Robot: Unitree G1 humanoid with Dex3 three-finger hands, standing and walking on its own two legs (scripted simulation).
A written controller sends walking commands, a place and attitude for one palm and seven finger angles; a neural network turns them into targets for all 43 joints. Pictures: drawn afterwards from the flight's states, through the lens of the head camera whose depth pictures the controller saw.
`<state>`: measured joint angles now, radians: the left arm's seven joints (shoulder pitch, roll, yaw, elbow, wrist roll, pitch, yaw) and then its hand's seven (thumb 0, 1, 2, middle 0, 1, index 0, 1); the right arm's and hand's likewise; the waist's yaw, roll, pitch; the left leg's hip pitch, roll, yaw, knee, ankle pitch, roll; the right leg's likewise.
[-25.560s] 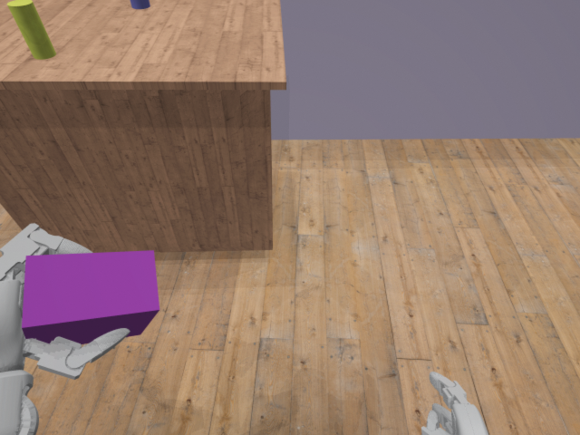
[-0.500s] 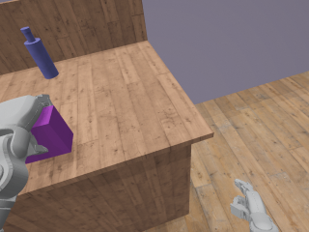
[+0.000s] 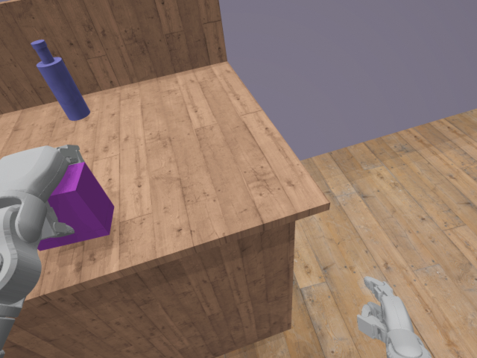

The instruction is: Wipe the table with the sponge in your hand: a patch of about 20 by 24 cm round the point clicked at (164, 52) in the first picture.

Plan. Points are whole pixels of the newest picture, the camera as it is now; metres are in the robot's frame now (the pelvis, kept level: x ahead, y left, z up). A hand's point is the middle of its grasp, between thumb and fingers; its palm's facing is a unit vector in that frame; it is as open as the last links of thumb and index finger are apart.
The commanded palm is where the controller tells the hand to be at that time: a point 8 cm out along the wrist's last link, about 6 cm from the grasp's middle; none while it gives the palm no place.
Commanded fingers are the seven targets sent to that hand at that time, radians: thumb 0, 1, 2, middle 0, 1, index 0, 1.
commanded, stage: move the sponge above the wiping area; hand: left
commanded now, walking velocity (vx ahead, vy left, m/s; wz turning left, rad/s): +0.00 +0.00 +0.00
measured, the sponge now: (67, 214) +0.26 +0.33 +0.15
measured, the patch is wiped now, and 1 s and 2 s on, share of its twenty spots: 0.00 0.00 0.00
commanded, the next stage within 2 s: lower the sponge onto the table in 0.26 s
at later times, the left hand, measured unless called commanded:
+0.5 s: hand (54, 192) +0.26 +0.32 +0.20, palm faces +0.12 -0.03 -0.99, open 10.4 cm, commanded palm +0.22 +0.32 +0.28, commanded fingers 0.00 0.10 1.30 -1.20 -1.60 -1.20 -1.60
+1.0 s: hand (62, 194) +0.26 +0.32 +0.19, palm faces +0.11 -0.03 -0.99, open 10.4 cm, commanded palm +0.22 +0.31 +0.26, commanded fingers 0.00 0.10 1.30 -1.20 -1.60 -1.20 -1.60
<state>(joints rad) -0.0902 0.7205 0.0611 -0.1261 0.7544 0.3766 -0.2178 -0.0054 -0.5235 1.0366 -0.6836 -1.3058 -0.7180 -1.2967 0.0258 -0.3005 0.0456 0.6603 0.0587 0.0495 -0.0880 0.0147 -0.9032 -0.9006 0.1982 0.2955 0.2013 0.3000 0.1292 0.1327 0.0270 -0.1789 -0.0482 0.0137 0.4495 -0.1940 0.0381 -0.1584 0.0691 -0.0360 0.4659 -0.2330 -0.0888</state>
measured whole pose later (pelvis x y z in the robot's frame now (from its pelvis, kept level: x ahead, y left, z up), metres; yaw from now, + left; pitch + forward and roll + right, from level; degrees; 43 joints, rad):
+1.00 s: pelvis +0.00 +0.01 +0.00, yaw +0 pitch -4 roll +1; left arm -0.10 0.67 -0.01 -0.18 0.79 0.46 -0.17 -0.01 -0.52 1.04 -0.68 -1.30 -0.72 -1.30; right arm 0.00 -0.28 0.07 0.66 0.06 0.07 -0.07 0.01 -0.90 -0.90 0.20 0.30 0.20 0.30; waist 0.14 0.13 0.02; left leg -0.16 -0.06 0.02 0.40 -0.17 0.05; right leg -0.14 0.06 -0.03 0.43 -0.22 -0.08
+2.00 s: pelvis +0.01 +0.00 +0.00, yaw +0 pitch -4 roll +0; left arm 0.09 0.64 0.07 -0.17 0.78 0.34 -0.09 -0.01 -0.52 1.04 -0.68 -1.31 -0.72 -1.30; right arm 0.05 -0.29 0.04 0.66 0.05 0.07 -0.07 0.01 -0.90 -0.90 0.20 0.30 0.20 0.30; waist 0.13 0.13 0.01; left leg -0.17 -0.04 0.01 0.45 -0.22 0.04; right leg -0.15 0.08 -0.03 0.45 -0.24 -0.09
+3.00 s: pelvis +0.02 -0.01 +0.00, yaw +1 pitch +1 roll +0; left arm -0.31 0.68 0.06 0.35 0.86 0.23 -0.12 0.00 -0.52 1.04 -0.68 -1.31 -0.71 -1.31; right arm 0.13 -0.32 0.02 0.69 0.07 0.13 -0.07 0.01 -0.90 -0.90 0.20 0.30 0.20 0.30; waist 0.07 0.11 -0.02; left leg -0.27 -0.04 -0.02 0.49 -0.23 0.03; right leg -0.23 0.08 -0.06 0.46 -0.25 -0.10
